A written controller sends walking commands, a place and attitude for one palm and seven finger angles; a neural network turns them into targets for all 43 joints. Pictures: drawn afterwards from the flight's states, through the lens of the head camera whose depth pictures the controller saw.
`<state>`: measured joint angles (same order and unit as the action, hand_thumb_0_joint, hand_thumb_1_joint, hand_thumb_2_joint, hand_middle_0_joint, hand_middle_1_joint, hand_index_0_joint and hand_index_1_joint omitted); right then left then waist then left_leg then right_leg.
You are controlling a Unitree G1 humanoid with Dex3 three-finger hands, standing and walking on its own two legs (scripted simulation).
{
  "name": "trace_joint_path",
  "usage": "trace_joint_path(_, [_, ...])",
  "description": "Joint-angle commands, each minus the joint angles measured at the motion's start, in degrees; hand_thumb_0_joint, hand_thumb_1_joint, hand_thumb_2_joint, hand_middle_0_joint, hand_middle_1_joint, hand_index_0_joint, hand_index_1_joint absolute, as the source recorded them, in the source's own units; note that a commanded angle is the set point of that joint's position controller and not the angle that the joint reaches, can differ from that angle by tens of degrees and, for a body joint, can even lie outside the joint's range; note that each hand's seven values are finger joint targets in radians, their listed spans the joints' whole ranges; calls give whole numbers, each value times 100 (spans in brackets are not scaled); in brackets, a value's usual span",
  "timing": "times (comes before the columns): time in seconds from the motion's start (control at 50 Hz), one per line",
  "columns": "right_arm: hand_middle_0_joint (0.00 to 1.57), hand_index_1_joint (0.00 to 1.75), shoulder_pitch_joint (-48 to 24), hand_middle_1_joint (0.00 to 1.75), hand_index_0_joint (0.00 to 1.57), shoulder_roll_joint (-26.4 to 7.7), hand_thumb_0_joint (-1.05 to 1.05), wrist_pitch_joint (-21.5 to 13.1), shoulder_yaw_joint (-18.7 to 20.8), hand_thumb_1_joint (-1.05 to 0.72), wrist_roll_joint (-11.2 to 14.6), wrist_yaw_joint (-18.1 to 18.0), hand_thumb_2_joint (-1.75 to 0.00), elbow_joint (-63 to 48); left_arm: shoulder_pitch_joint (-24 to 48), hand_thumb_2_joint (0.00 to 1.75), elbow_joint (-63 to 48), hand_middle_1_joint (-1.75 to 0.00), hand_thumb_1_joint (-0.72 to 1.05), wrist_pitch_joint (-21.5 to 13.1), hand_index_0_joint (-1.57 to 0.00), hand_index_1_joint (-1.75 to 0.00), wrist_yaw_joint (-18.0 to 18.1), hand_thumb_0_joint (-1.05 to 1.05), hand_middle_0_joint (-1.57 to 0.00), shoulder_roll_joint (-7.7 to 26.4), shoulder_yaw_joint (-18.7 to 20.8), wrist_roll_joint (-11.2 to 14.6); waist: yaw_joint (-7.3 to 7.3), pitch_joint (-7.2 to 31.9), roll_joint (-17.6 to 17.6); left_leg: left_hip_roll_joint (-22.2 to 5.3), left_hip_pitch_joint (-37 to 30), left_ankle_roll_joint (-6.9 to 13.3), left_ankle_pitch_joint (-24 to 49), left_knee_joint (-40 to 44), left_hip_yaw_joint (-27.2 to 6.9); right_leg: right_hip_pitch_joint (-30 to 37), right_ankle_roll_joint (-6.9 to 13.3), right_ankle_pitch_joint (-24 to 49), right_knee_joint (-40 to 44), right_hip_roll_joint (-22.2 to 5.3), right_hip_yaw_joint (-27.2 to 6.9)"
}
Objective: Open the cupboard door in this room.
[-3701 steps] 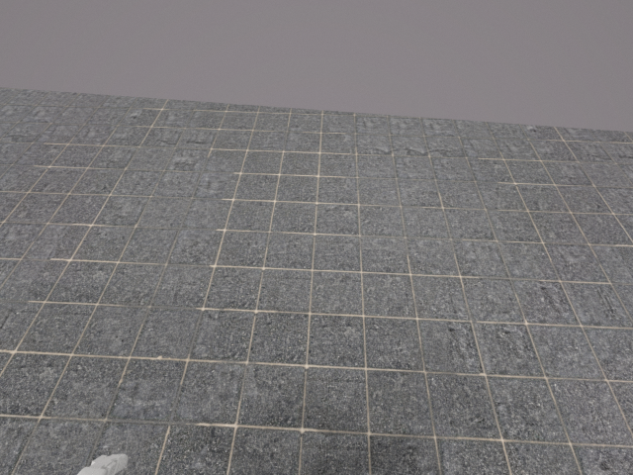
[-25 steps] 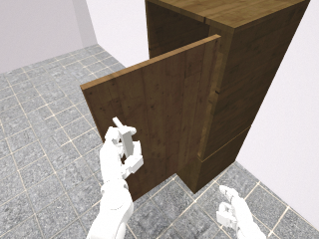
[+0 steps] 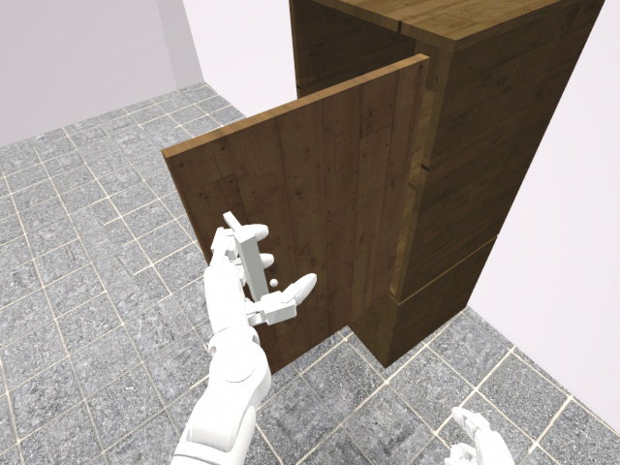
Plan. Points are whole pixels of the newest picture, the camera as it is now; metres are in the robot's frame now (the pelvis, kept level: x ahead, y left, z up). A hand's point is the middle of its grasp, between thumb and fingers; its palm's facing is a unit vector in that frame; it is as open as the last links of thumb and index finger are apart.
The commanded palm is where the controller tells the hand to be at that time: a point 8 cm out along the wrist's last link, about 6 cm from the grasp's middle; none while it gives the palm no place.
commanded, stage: open thumb and fingers to let go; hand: left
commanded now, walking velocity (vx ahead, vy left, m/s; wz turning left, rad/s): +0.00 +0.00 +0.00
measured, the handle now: (246, 260) +0.35 +0.11 +0.09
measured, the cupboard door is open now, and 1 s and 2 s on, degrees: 89 91 88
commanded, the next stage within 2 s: slide the hand sideways off the handle in 0.42 s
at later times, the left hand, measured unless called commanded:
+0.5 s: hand (269, 276) +0.32 +0.07 +0.11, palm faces +0.29 -0.96 +0.00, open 14.7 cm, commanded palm +0.28 +0.12 +0.09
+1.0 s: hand (260, 308) +0.28 +0.08 +0.09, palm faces -0.16 -0.99 -0.02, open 16.2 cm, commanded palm +0.25 +0.15 +0.09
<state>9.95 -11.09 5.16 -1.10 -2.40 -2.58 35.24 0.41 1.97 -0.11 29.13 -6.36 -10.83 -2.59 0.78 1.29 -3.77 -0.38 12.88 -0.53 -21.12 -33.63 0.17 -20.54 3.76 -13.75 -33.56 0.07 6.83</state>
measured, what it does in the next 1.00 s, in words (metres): stands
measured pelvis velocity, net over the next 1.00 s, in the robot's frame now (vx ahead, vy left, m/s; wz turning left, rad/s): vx -0.01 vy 0.03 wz -0.03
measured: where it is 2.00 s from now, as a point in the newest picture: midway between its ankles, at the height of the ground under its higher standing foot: outside the picture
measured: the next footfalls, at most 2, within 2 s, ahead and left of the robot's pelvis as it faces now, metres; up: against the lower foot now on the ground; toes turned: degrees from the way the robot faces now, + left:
none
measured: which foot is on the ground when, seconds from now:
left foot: down 0.00-1.00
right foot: down 0.00-1.00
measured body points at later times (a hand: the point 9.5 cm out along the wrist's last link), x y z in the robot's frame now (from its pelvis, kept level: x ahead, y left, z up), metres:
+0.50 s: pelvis -0.02 +0.02 +0.00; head -0.02 +0.01 +0.45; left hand +0.29 +0.12 +0.11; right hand +0.16 -0.18 -0.10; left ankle -0.04 +0.13 -0.73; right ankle +0.05 -0.08 -0.73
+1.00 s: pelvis -0.01 +0.03 +0.00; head -0.01 +0.01 +0.45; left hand +0.28 +0.14 +0.10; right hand +0.16 -0.18 -0.09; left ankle -0.04 +0.13 -0.73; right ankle +0.05 -0.08 -0.73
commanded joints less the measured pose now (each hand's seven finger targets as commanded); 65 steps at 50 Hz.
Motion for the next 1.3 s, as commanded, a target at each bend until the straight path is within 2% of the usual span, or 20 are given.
trace_joint_path(0.0, [20, 30, -967, 30, 20, -353, 0, -367, 90, -90, 33, -70, -90, -953, 1985, 30, -1019, -120, -50, -437, -30, -120, 69, 0, -30, -103, -8, -97, 22, 986, 1001, 199, 570, 175, 605, 386, -50, 1125, -229, -361, 994, -383, -889])
trace_joint_path(0.14, [20, 30, -942, 30, 20, -356, 0, -397, 85, -90, 13, -48, -90, -909, 2260, 30, -583, -90, -50, -475, -25, -90, 123, 0, -25, -227, 35, -44, 49, 1090, 772, 180, 550, 151, 643, 521, -41, 1124, -182, -269, 892, -314, -733])
trace_joint_path(0.3, [20, 30, -934, 30, 20, -373, 0, -291, 86, -90, 14, -36, -90, -888, 2604, 30, -304, -50, -50, -424, -18, -50, 232, 0, -18, -111, 163, -122, 43, 1076, 940, 145, 613, 130, 615, 614, -75, 1063, -157, -290, 830, -273, -626])
trace_joint_path(0.38, [20, 30, -962, 30, 20, -367, 0, -245, 76, -90, 32, -7, -90, -890, 2735, 30, -189, -30, -50, -365, -15, -30, 297, 0, -15, -331, -3, -161, 27, 988, 743, 142, 635, 106, 572, 637, -110, 920, -134, -305, 733, -242, -539])
trace_joint_path(0.5, [20, 30, -958, 30, 20, -374, 0, -213, 74, -90, 33, 0, -90, -842, 3123, 30, -89, -30, -50, -311, -15, -30, 381, 0, -15, -478, -184, -218, -36, 1056, 802, 136, 639, 88, 543, 617, -167, 772, -120, -311, 600, -198, -443])
trace_joint_path(0.52, [20, 30, -382, 30, 20, -549, 0, -260, 71, -90, -18, 3, -90, -651, 2964, 30, 120, -30, -50, -543, -15, -30, -843, 0, -15, -132, -1316, -694, -490, 753, 1221, 52, 423, 184, 711, 548, -134, 543, -116, 263, 422, -194, -513])
trace_joint_path(0.54, [20, 30, -320, 30, 20, -541, 0, -322, 94, -90, 35, -54, -90, -846, 3222, 30, -204, -30, -50, -814, -15, -30, -1471, 0, -15, 329, -839, -504, -340, 1169, 976, 102, 471, 193, 936, 469, -118, 745, -89, 640, 284, -203, -501])
trace_joint_path(0.58, [20, 30, -320, 30, 20, -530, 0, -441, 46, -90, 121, -126, -90, -975, 3461, 30, -384, -30, -50, -1053, -15, -30, -2399, 0, -15, 501, -884, -250, -304, 1439, 350, 136, 312, 142, 993, 427, -137, 834, -55, 771, 154, -224, -532])
trace_joint_path(0.62, [20, 30, -360, 30, 20, -563, 0, -624, -29, -90, 254, -181, -90, -1036, 3476, 30, -88, -30, -50, -973, -15, -30, -3164, 0, -15, 435, -822, 299, -356, 1270, 402, 124, 327, 111, 859, 470, -240, 733, -45, 611, 168, -171, -454])
trace_joint_path(0.66, [20, 30, -487, 30, 20, -558, 0, -847, -87, -90, 367, -186, -90, -1111, 3307, 30, 6, -30, -50, -791, -15, -30, -3402, 0, -15, 193, -603, 907, -280, 1006, 495, 91, 416, 54, 684, 569, -356, 597, -62, 300, 216, -114, -349])
trace_joint_path(0.68, [20, 30, -449, 30, 20, -584, 0, -950, -98, -90, 384, -168, -90, -1094, 3086, 30, 134, -30, -50, -720, -15, -30, -3379, 0, -15, 197, -382, 1124, -236, 864, 828, 74, 555, 33, 579, 607, -417, 558, -96, 152, 222, -97, -282])
trace_joint_path(0.72, [20, 30, -420, 30, 20, -612, 0, -1118, -75, -90, 371, -88, -90, -1120, 2767, 30, -153, -30, -50, -717, -15, -30, -3218, 0, -15, 442, 32, 1239, -40, 1019, 953, 78, 655, -3, 602, 634, -407, 681, -123, 96, 201, -106, -273])
trace_joint_path(0.74, [20, 30, -393, 30, 20, -619, 0, -1177, -50, -90, 357, -28, -90, -1145, 2504, 30, -367, -30, -50, -747, -15, -30, -3116, 0, -15, 533, 118, 1162, 29, 1149, 909, 81, 646, -13, 731, 614, -369, 773, -126, 196, 170, -112, -295])
trace_joint_path(0.76, [20, 30, -388, 30, 20, -611, 0, -1211, -40, -90, 343, 37, -90, -1165, 2190, 30, -487, -30, -50, -771, -15, -30, -3026, 0, -15, 641, 163, 1057, 138, 1143, 559, 88, 625, -62, 900, 613, -332, 796, -95, 294, 115, -131, -308])
trace_joint_path(0.84, [20, 30, -355, 30, 20, -606, 0, -1229, -14, -90, 320, 169, -90, -1257, 1779, 30, -924, -30, -50, -776, -15, -30, -2800, 0, -15, 816, 207, 769, 113, 943, 787, 42, 783, -20, 781, 592, -213, 774, -128, 255, 136, -137, -376])
trace_joint_path(0.86, [20, 30, -354, 30, 20, -631, 0, -1205, -9, -90, 312, 161, -90, -1250, 1628, 30, -906, -30, -50, -763, -15, -30, -2757, 0, -15, 1069, 426, 738, 161, 886, 858, 42, 860, -11, 695, 620, -223, 828, -115, 139, 167, -134, -405])
trace_joint_path(0.94, [20, 30, -488, 30, 20, -572, 0, -1132, -38, -90, 325, 106, -90, -1365, 1352, 30, -1440, -30, -50, -681, -15, -30, -2718, 0, -15, 1285, 602, 670, 194, 960, 576, 76, 852, 41, 592, 645, -93, 1051, -129, 126, 263, -163, -536])
trace_joint_path(1.14, [20, 30, -475, 30, 20, -566, 0, -1199, -25, -90, 326, 21, -90, -1423, -153, 30, -2171, -30, -50, -689, -15, -30, -3024, 0, -15, 1651, 1139, 962, 216, 1043, 660, 105, 852, 116, 1001, 502, 45, 1495, -204, 871, 357, -164, -687])
trace_joint_path(1.2, [20, 30, -423, 30, 20, -582, 0, -1282, -13, -90, 330, 16, -90, -1430, -241, 30, -2390, -30, -50, -756, -15, -30, -3172, 0, -15, 1643, 1057, 984, 126, 975, 461, 110, 799, 118, 1041, 454, 34, 1376, -210, 927, 337, -157, -667])
trace_joint_path(1.28, [20, 30, -310, 30, 20, -628, 0, -1441, -1, -90, 334, -8, -90, -1432, -652, 30, -2582, -30, -50, -855, -15, -30, -3371, 0, -15, 1745, 1103, 1063, 46, 979, 554, 115, 812, 134, 1189, 332, 3, 1322, -241, 1166, 280, -149, -644])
